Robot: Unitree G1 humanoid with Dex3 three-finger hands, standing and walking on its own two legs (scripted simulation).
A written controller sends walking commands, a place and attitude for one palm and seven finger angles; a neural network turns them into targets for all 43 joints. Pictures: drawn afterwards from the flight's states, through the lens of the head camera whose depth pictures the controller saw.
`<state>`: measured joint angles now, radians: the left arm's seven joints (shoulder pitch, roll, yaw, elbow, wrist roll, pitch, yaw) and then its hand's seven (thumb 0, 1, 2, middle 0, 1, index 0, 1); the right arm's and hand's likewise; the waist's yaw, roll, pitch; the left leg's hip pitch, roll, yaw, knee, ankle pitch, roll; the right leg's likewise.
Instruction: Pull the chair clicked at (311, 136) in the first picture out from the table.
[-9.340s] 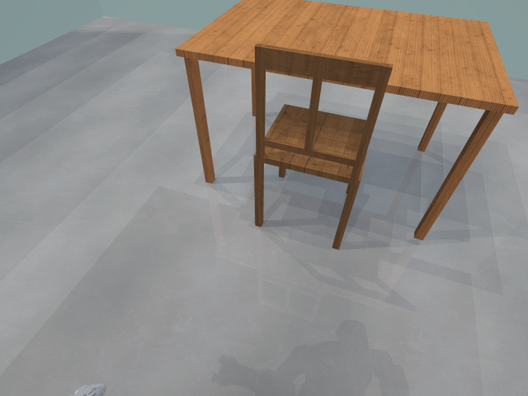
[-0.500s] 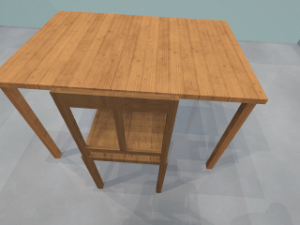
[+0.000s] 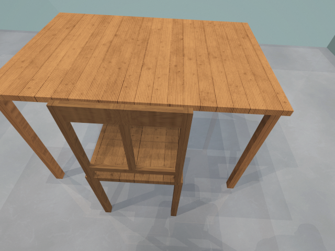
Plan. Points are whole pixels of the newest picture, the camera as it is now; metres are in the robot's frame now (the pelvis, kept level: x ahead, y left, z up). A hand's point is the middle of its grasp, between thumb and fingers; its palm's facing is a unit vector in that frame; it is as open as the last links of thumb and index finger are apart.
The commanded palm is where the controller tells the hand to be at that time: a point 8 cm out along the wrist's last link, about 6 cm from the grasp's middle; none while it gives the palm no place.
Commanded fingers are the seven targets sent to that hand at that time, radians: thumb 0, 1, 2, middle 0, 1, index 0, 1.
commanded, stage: look again from close up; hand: left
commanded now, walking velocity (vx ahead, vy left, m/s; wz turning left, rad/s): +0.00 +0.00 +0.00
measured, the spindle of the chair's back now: (128, 148) +0.45 +0.16 -0.11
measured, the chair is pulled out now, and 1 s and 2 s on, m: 0.00 0.00 0.00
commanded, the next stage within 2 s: raise the hand toward the chair's back in 1.96 s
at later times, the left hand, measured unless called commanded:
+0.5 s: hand out of the picture -0.03 +0.15 -0.18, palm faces +0.02 -0.99 -0.15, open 7.4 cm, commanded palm none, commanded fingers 0.00 0.90 0.90 -0.20 -0.30 -0.20 -0.30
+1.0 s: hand out of the picture -0.03 +0.15 -0.18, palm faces +0.03 -0.99 -0.15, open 7.4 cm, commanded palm none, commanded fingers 0.00 0.90 0.90 -0.20 -0.30 -0.20 -0.30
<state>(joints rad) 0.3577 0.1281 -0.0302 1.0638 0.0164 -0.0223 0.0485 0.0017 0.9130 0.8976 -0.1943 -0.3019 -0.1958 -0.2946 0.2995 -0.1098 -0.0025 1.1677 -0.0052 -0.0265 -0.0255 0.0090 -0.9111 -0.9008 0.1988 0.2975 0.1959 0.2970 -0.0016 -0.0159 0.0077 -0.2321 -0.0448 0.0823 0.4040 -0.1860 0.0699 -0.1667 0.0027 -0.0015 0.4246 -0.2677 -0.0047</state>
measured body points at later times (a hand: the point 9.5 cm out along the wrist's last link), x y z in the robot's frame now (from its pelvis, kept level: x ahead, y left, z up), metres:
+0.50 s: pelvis +0.00 +0.00 +0.00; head +0.01 +0.01 +0.45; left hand -0.03 +0.20 -0.16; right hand -0.02 -0.21 -0.16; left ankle +0.02 +0.07 -0.74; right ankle -0.03 -0.12 -0.74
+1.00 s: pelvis +0.00 +0.00 +0.00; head +0.00 +0.00 +0.45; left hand -0.03 +0.20 -0.16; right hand -0.03 -0.20 -0.16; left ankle +0.02 +0.07 -0.74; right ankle -0.03 -0.12 -0.74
